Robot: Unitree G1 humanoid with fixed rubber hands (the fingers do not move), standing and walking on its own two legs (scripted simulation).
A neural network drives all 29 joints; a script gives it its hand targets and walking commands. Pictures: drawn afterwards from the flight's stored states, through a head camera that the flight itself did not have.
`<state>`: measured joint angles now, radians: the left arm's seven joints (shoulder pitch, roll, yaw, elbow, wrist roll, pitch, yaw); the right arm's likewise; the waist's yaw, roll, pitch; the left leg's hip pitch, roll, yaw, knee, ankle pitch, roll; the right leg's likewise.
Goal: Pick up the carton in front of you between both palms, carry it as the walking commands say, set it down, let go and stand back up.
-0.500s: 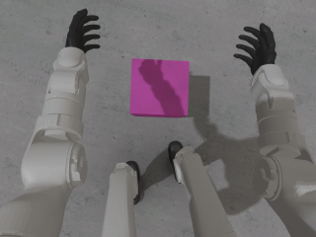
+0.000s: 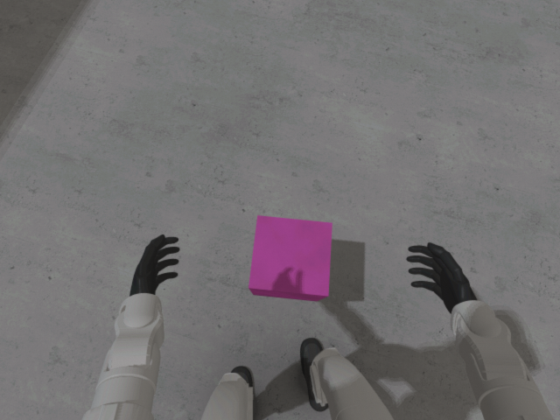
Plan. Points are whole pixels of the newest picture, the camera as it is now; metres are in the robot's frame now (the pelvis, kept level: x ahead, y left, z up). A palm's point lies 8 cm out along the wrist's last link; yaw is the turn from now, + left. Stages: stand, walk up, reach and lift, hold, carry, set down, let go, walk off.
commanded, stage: let go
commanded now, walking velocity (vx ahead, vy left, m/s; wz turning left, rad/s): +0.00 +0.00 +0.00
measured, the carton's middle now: (289, 262) +0.41 -0.06 -0.62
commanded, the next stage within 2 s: stand in 0.86 s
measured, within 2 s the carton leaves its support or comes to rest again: neither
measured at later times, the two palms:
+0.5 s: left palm (47, 375) +0.21 +0.28 -0.03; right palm (437, 335) +0.20 -0.19 -0.04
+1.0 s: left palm (58, 417) +0.17 +0.27 -0.04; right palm (492, 364) +0.16 -0.26 -0.06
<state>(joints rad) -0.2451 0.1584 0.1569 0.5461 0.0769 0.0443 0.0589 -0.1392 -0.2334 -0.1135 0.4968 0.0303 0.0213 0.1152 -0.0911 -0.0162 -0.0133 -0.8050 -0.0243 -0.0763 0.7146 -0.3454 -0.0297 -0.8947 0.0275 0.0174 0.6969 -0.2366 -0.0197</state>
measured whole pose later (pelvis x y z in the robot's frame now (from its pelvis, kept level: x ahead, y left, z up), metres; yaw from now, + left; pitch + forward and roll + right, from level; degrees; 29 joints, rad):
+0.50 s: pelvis +0.05 +0.05 +0.03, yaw -1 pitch +1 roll -2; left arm 0.23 0.21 0.04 0.43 0.00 0.06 -0.04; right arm 0.23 -0.23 -0.04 0.43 0.00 0.07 0.06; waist 0.00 0.05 0.04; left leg -0.12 -0.03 -0.05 0.45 -0.35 0.04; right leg -0.20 0.01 0.05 0.40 -0.23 0.03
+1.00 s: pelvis +0.02 +0.01 +0.03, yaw +0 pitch +0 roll +0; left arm 0.19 0.27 0.04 0.65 0.06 0.03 0.01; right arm 0.22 -0.31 -0.05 0.58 -0.04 0.06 -0.01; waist -0.01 0.05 0.03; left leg -0.17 -0.02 -0.07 0.51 -0.34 -0.01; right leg -0.27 0.02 0.02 0.54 -0.26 -0.01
